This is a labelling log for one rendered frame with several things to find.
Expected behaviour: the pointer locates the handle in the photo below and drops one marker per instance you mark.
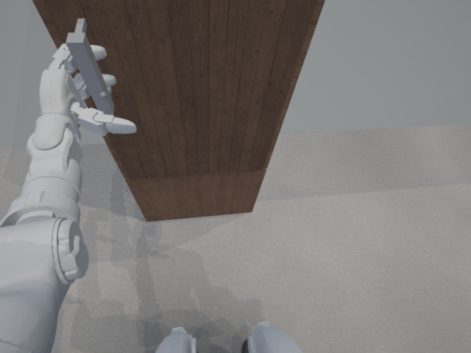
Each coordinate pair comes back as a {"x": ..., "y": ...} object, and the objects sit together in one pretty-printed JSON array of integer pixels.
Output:
[{"x": 81, "y": 51}]

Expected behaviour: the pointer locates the cupboard door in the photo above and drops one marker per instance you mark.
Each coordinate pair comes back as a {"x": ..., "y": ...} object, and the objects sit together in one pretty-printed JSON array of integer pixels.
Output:
[{"x": 204, "y": 81}]

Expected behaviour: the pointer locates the robot left hand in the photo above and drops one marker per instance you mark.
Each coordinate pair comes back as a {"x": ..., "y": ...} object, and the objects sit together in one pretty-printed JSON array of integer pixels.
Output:
[{"x": 58, "y": 94}]

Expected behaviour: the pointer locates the left robot upper arm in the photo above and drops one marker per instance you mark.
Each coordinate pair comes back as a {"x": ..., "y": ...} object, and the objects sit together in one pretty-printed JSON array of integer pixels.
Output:
[{"x": 38, "y": 262}]

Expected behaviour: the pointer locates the right robot thigh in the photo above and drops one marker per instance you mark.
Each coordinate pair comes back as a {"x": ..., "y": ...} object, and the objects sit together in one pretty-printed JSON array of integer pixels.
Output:
[{"x": 271, "y": 340}]

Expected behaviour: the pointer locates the left robot thigh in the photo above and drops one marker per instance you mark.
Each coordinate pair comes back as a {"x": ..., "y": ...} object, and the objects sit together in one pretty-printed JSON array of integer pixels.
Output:
[{"x": 178, "y": 343}]

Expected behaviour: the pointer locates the robot thigh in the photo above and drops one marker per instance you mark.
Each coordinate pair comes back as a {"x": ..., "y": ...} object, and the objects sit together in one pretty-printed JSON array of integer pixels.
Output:
[
  {"x": 178, "y": 343},
  {"x": 271, "y": 340}
]

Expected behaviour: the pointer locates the robot left forearm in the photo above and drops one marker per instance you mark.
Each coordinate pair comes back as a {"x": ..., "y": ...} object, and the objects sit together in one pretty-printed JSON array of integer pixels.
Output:
[{"x": 53, "y": 184}]

